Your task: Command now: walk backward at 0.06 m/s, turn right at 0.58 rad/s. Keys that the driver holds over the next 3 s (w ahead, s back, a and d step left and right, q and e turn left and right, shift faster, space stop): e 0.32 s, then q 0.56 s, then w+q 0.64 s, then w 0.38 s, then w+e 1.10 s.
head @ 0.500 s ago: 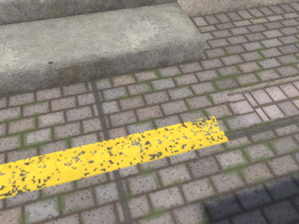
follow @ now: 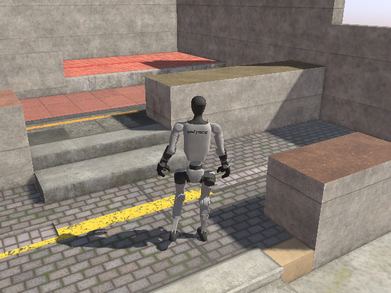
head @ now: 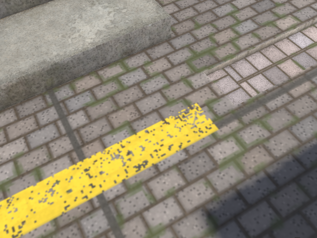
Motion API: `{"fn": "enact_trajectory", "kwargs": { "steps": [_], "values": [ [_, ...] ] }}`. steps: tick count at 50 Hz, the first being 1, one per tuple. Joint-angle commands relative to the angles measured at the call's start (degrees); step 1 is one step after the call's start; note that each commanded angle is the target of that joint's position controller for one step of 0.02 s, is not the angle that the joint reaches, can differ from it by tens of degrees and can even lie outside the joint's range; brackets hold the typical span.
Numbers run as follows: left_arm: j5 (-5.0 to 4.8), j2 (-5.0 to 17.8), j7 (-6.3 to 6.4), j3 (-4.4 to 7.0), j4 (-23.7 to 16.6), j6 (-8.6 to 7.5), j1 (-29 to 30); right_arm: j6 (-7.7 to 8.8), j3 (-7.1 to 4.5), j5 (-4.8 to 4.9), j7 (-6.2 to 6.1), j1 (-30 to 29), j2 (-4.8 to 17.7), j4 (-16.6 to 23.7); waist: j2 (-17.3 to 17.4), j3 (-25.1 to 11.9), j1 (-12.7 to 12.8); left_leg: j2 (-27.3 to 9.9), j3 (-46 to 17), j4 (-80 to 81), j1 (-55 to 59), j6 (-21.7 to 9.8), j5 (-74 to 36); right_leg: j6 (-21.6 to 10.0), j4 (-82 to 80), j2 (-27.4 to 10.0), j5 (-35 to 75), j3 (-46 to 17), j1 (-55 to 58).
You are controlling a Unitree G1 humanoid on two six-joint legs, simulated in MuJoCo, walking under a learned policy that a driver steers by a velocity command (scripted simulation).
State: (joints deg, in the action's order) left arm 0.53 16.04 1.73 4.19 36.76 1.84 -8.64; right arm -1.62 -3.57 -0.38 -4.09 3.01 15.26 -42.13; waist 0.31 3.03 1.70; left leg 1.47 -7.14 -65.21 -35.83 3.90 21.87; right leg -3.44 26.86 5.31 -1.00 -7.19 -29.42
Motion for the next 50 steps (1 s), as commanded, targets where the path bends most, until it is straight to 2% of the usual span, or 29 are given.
{"fn": "enact_trajectory", "kwargs": {
  "steps": [1,7,9,10,11,12,13,14,15,18,21,23,24,27,28,29,30,31,33,35,38,42,43,44,45,46,47,48,50],
  "values": [
    [-0.12,8.6,1.18,2.55,-5.22,-0.14,1.83,-0.18,-1.2,0.17,-0.33,7.04,3.6,1.55,-9.87,-13.61,-2.16,0.62,1.56,6.57,4.79,0.25,-2.62,-6.65,-10.09,-11.83,-16.56,-16.99,11.1],
    [-0.78,9.21,1.12,3.55,-5.49,1.04,-0.06,1.2,-1.9,0.87,1.86,11.32,5.0,0.35,-14.16,-11.61,-1.06,2.33,4.13,26.43,15.82,-3.08,0.52,-3.97,-13.26,-11.62,-27.23,-22.29,10.86],
    [-1.84,8.49,1.31,3.55,-5.96,1.26,1.01,1.51,-2.57,0.39,2.45,17.62,5.55,-1.89,-13.36,-9.48,-4.11,1.33,5.52,40.51,24.78,-6.1,-3.67,-0.4,-11.41,-7.39,-31.16,-19.71,5.99],
    [-2.06,6.22,1.34,3.25,-5.67,1.43,-0.91,1.6,-3.64,-0.54,2.41,19.42,9.05,-1.81,-3.49,-9.62,-3.46,-10.51,-5.47,46.17,29.71,-9.2,0.71,1.8,2.89,-2.52,-33.18,-13.58,-0.53],
    [-2.47,6.88,0.81,3.96,-7.96,0.44,1.39,1.85,-4.5,-2.55,2.84,14.18,14.1,0.14,16.88,-4.82,-1.52,-23.46,-23.32,51.93,23.69,-16.85,-5.8,3.39,19.72,6.41,-33.08,-1.36,-12.21],
    [-1.09,10.39,0.33,4.96,-7.48,-0.51,2.02,2.61,-4.06,-3.77,2.6,8.62,11.95,2.98,15.04,-3.63,-1.22,-25.64,-24.66,52.91,18.48,-19.44,-7.65,4.68,31.48,1.77,-30.75,-5.09,-12.49],
    [-1.08,11.39,-0.04,5.38,-5.07,-0.22,-1.28,2.79,-3.27,-2.65,1.97,3.47,8.81,4.51,9.88,-3.77,1.26,-21.06,-16.26,50.86,17.95,-15.9,-8.88,4.66,37.39,1.32,-25.79,-4.29,-9.84],
    [-0.76,9.36,0.04,4.85,-2.81,0.5,-3.95,2.79,-2.58,-1.38,1.63,0.82,6.57,5.4,7.41,-3.75,2.13,-16.59,-9.81,49.49,17.86,-12.7,-10.13,5.21,41.81,1.37,-22.13,-2.84,-8.02],
    [-0.5,8.24,0.06,4.47,-2.06,1.14,-5.4,2.7,-2.17,-0.47,1.34,0.42,5.77,5.86,6.6,-3.41,1.78,-15.1,-6.4,49.11,18.68,-11.82,-11.14,5.99,46.52,1.11,-19.72,-1.92,-8.27],
    [-1.15,5.4,0.21,3.01,-3.54,1.18,-2.18,2.18,-1.29,-0.48,1.06,6.89,4.91,5.19,6.75,-2.52,-1.79,-12.67,-2.26,48.82,22.65,-14.02,-14.4,7.83,47.81,0.55,-18.18,-0.21,-9.01],
    [-0.78,1.77,0.42,1.1,-4.11,0.59,0.16,2.39,-0.3,-0.65,1.6,10.33,3.11,3.89,9.31,-4.13,-3.15,-12.25,-2.86,47.33,29.44,-14.57,-13.96,8.79,28.36,-2.9,-19.59,-1.33,-4.47],
    [-0.47,0.27,-0.09,0.22,-4.16,0.23,1.37,2.23,-0.64,-0.12,2.18,9.31,5.38,3.86,13.24,-4.24,-3.51,-11.48,-1.8,46.86,25.96,-14.42,-16.28,9.24,14.95,-4.78,-24.56,5.12,6.0],
    [-0.74,1.56,-0.17,0.66,-3.97,0.06,1.64,1.97,-1.17,0.25,2.42,11.23,7.25,3.36,13.9,-3.65,-4.37,-11.83,-3.24,45.82,25.55,-14.89,-18.19,9.35,10.4,-3.71,-26.51,6.83,8.52],
    [-1.07,4.77,-0.1,1.75,-1.39,-0.54,-2.57,1.89,-2.04,2.23,2.72,13.66,9.94,2.62,11.06,-3.03,-2.91,-12.16,-7.17,42.48,24.59,-13.62,-27.52,6.26,-8.41,-3.4,-8.81,6.18,17.3],
    [-0.83,6.74,0.4,2.16,-1.38,-0.59,-4.51,2.46,-2.04,2.13,2.92,13.84,9.97,2.87,9.47,-5.6,-2.49,-12.23,-8.02,41.55,21.82,-11.8,-28.52,4.26,-7.63,-6.38,-4.46,3.65,23.01],
    [-0.19,9.28,1.04,2.67,-1.48,-0.47,-6.58,3.37,-1.42,1.03,3.51,12.54,7.68,4.26,3.25,-10.0,-2.63,-9.5,-5.4,37.04,16.59,-9.53,-25.27,2.12,-1.74,-11.97,8.99,0.57,30.78],
    [-0.12,10.97,0.94,3.51,0.27,-0.06,-6.52,4.23,-0.95,1.16,4.04,11.33,5.37,5.19,-8.56,-10.75,-3.3,-3.59,2.79,33.65,10.87,-6.63,-16.33,-1.52,0.82,-14.56,9.41,-0.42,31.02],
    [0.03,8.66,0.65,3.32,-0.17,0.09,-6.35,4.39,-0.77,1.14,4.13,7.93,5.3,5.81,-12.54,-9.99,-0.9,-1.4,6.15,29.11,9.14,-4.72,-8.56,-4.01,-1.8,-16.63,4.31,-3.17,27.92],
    [0.39,6.93,0.92,2.76,-1.94,-0.31,-2.61,3.07,-1.59,1.15,4.1,5.49,5.9,6.92,-14.52,-6.49,-0.77,-0.98,7.97,20.12,5.74,-4.22,1.96,-7.24,-5.28,-22.11,3.79,-7.65,23.58],
    [0.06,7.32,1.19,2.73,-2.52,-1.7,-1.25,1.25,-2.14,1.03,4.15,6.12,5.46,7.8,-12.88,-4.49,-0.94,-2.88,5.87,9.56,2.26,-3.85,11.74,-9.76,-5.72,-26.02,11.48,-8.93,22.36],
    [-1.08,8.71,0.93,3.2,-2.34,-2.27,2.64,-0.03,-1.83,1.14,4.72,7.82,4.38,8.26,-10.16,-4.7,-2.57,-4.26,7.07,12.37,6.08,-3.48,6.77,-7.15,-4.24,-23.48,13.77,-2.43,19.85],
    [-2.13,8.96,0.7,3.23,-1.61,-1.2,3.17,-0.44,-2.52,1.48,5.92,10.88,5.15,8.67,-9.63,-6.99,-3.73,-0.6,12.88,28.73,17.88,-5.18,-6.2,-3.59,1.95,-20.78,6.56,4.2,16.91],
    [-2.12,7.81,0.53,2.98,-0.72,-1.24,0.81,-0.41,-3.09,1.14,5.57,12.38,5.98,8.39,-6.54,-7.2,-3.87,0.91,11.89,34.33,22.94,-6.46,-11.3,-1.11,6.85,-18.8,-0.49,6.71,14.03],
    [-0.54,4.94,0.36,2.32,-0.64,-1.26,-2.22,-0.06,-4.56,0.85,4.82,13.47,11.46,9.32,7.3,-7.23,-2.6,-7.24,-2.04,39.82,30.82,-9.91,-28.69,4.19,21.69,-13.47,-15.12,12.94,3.95],
    [1.51,2.54,0.52,1.13,-4.26,-1.61,1.33,0.71,-5.18,0.0,4.78,15.56,17.29,11.19,20.91,-8.67,-3.36,-21.89,-26.25,44.31,34.2,-22.37,-37.31,7.78,36.83,-4.66,-40.35,10.14,-10.87],
    [-0.07,5.65,0.49,1.91,-4.71,-2.32,4.09,2.05,-4.63,-1.08,5.36,18.97,15.54,10.87,14.08,-12.89,-7.04,-23.48,-31.64,48.62,34.66,-26.7,-17.14,6.95,44.99,-5.06,-39.73,2.45,-13.6],
    [-1.24,7.14,0.04,2.3,-4.5,-2.83,5.2,2.96,-3.88,-0.52,5.25,18.04,13.32,10.21,9.62,-9.27,-5.95,-20.69,-28.99,50.15,33.62,-23.73,2.69,5.34,45.27,-6.99,-33.82,1.31,-16.83],
    [-1.29,7.91,-0.12,2.73,-3.63,-3.18,5.32,3.09,-3.38,0.5,4.72,15.67,11.69,10.21,5.5,-5.76,-4.76,-18.19,-26.1,51.24,30.64,-19.99,14.82,4.19,42.53,-8.7,-27.74,1.63,-17.66],
    [-0.54,7.95,-0.25,3.01,-2.73,-3.74,4.91,2.78,-2.58,0.61,3.54,11.87,10.86,11.23,6.15,-2.93,-2.93,-14.28,-21.49,53.51,24.99,-16.8,15.41,4.25,37.48,-9.17,-18.68,2.3,-13.82]
  ]
}}
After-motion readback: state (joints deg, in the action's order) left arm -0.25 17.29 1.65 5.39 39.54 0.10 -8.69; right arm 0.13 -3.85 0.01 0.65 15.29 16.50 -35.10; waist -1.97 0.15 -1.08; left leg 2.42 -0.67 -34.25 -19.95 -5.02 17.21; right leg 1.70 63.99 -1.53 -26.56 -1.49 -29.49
